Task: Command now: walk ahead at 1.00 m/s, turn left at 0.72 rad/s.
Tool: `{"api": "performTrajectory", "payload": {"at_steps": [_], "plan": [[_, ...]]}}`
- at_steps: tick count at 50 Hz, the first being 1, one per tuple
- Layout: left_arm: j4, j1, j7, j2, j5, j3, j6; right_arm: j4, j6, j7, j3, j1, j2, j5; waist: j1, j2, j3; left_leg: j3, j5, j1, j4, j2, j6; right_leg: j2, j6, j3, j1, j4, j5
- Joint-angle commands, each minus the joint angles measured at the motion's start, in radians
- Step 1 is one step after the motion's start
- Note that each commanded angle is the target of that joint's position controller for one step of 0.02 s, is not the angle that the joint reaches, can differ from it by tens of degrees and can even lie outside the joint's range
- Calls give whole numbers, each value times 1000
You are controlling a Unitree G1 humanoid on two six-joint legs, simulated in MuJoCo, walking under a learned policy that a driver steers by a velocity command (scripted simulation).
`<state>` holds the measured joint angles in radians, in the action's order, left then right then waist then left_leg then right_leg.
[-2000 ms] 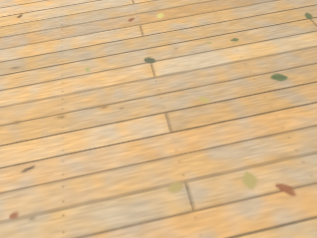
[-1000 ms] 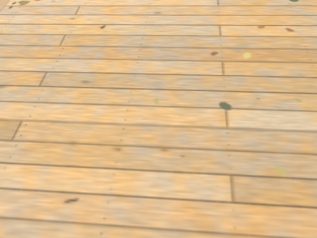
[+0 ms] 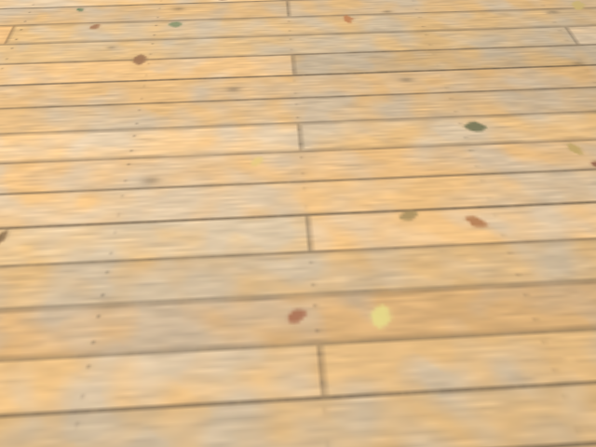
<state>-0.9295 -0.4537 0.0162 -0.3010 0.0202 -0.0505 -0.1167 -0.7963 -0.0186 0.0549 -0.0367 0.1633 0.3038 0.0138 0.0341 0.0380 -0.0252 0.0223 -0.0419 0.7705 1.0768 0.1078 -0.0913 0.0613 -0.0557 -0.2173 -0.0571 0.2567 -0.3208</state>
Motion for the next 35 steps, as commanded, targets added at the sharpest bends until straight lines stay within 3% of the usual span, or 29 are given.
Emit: {"api": "performTrajectory", "payload": {"at_steps": [1, 2, 4, 5, 6, 7, 8, 9, 10, 11, 12, 13, 15, 16, 17, 20, 22, 23, 25, 27, 28, 29, 30, 31, 32, 33, 34, 35], "plan": [[71, 112, -7, -52, -6, 4, -32, 89, -9, 25, 22, -97, -17, -4, -59, -71, -124, 89, 156, -116, -205, -21, -26, -203, 22, -39, 197, -171, 656], [63, 91, -15, -69, -9, 3, -32, 102, -12, 31, 25, -136, -14, 0, -52, -59, -128, 128, 191, -149, -287, -47, -41, -210, 32, -60, 160, -174, 752], [64, 62, -36, -121, -10, -5, -22, 94, -15, 34, 19, -120, 15, 3, -73, -85, -79, 190, 198, -247, -364, -128, -68, -233, 51, -80, 45, -80, 1137], [72, 64, -49, -157, -6, -14, -8, 76, -14, 30, 12, -60, 40, 0, -111, -116, -29, 203, 146, -314, -372, -165, -79, -250, 59, -77, -10, 17, 1317], [86, 92, -60, -189, 2, -24, 11, 47, -11, 23, -1, 57, 75, -2, -178, -146, 39, 201, 79, -431, -363, -199, -93, -269, 61, -68, -29, 170, 1446], [106, 143, -66, -214, 11, -34, 31, -2, -8, 12, -23, 238, 120, -1, -271, -162, 122, 174, 8, -613, -348, -220, -120, -289, 51, -50, 11, 398, 1490], [125, 195, -62, -220, 22, -39, 48, -67, -5, -7, -53, 450, 166, 0, -358, -135, 197, 96, -88, -832, -388, -215, -159, -290, 33, -19, 127, 719, 1346], [116, 208, -37, -155, 27, -29, 50, -79, 0, -32, -77, 443, 198, -13, -318, 2, 132, -13, -166, -914, -445, -164, -197, -135, 31, -11, 331, 1108, 491], [193, 168, -28, -2, 44, 14, 28, -62, 13, -38, -91, 347, 275, -6, -157, 212, 91, -342, 93, -1026, -389, -24, -285, -8, 65, 84, 714, 1446, -201], [294, 161, -23, -27, 12, 27, 0, -14, 19, -42, -106, 303, 324, 7, -137, 209, 282, -792, -314, -1180, -705, 125, -448, -8, 66, 283, 928, 1484, -186], [286, 237, -22, -92, 21, 25, -22, 2, 16, -50, -98, 273, 244, 11, -140, -12, 148, -866, -495, -1055, -873, 146, -385, -71, 54, 319, 970, 1364, -94], [280, 263, -19, -109, 19, 20, -25, -10, 10, -53, -84, 235, 187, 9, -84, -118, 34, -785, -452, -879, -888, 118, -331, -113, 58, 316, 912, 1245, -25], [280, 265, -22, -89, 50, 30, 11, -7, -23, -60, -70, 198, 159, -3, -10, -169, -43, -621, -227, -614, -880, 33, -299, -162, 97, 316, 770, 1108, -34], [273, 252, -18, -71, 56, 37, 36, -11, -38, -62, -58, 184, 134, -7, 17, -170, -60, -531, -191, -519, -890, -4, -282, -193, 114, 300, 716, 1035, -36], [286, 270, -12, -56, 57, 43, 51, -8, -54, -59, -56, 180, 132, -10, 21, -155, -67, -463, -159, -445, -907, -40, -268, -209, 124, 274, 671, 933, -22], [352, 438, 10, -7, 38, 67, 50, -26, -81, -52, -54, 227, 118, -14, -46, -86, -100, -301, 75, -396, -942, -129, -205, -206, 108, 198, 598, 608, 271], [362, 510, 18, 11, 21, 74, 44, -49, -89, -40, -54, 303, 108, -31, -116, -70, -78, -265, 242, -480, -956, -134, -147, -161, 73, 153, 545, 439, 466], [371, 525, 18, 14, 13, 74, 42, -53, -91, -38, -58, 317, 126, -31, -133, -25, -64, -277, 294, -534, -961, -105, -139, -146, 57, 148, 526, 385, 528], [382, 561, 13, -18, 9, 62, 38, -65, -91, -44, -59, 334, 137, -22, -153, -12, -51, -270, 424, -692, -939, -69, -121, -120, 24, 147, 541, 298, 531], [374, 512, 3, -66, 14, 42, 34, -70, -91, -56, -65, 320, 176, -9, -112, 22, 7, -258, 712, -826, -821, -37, -95, -61, -7, 140, 477, 251, 425], [347, 410, -5, -105, 11, 23, 32, -71, -88, -62, -70, 309, 205, 2, -56, 46, 71, -261, 851, -874, -701, -16, -77, -32, -20, 152, 385, 259, 340], [300, 245, -17, -146, 1, 1, 32, -71, -81, -66, -76, 276, 230, 19, 36, 62, 153, -252, 906, -869, -519, -10, -66, -21, -34, 162, 242, 272, 247], [235, 18, -36, -178, 0, -18, 38, -58, -76, -67, -73, 200, 219, 33, 168, 49, 224, -221, 795, -734, -259, -43, -57, -70, -49, 185, 18, 282, 185], [195, -181, -54, -245, 22, -38, 41, -29, -83, -69, -45, 181, 102, 42, 220, -111, 329, -162, 288, -529, 157, -120, -55, -263, -67, 402, -194, 337, -93], [186, -80, -32, -293, 43, -52, 39, 5, -92, -49, -14, 389, -5, -39, 24, -488, 437, -169, -410, -180, 422, -290, -6, -485, -221, 1090, -380, 60, -288], [220, 55, -13, -174, 31, -44, 44, -18, -85, -64, -13, 281, 78, -7, 41, -218, 265, -170, -320, -51, 420, -177, -32, -431, -213, 1051, -263, 0, -406], [216, 106, -6, -106, 21, -29, 38, 3, -81, -55, -16, 162, 100, 1, 41, -73, 151, -161, -234, -52, 365, -136, -27, -398, -204, 865, -114, 3, -304], [190, 108, -2, -69, 28, -21, 34, 22, -79, -46, -11, 105, 88, 10, 24, 15, 78, -153, -222, -77, 306, -110, -25, -355, -187, 752, 15, -11, -182]]}}
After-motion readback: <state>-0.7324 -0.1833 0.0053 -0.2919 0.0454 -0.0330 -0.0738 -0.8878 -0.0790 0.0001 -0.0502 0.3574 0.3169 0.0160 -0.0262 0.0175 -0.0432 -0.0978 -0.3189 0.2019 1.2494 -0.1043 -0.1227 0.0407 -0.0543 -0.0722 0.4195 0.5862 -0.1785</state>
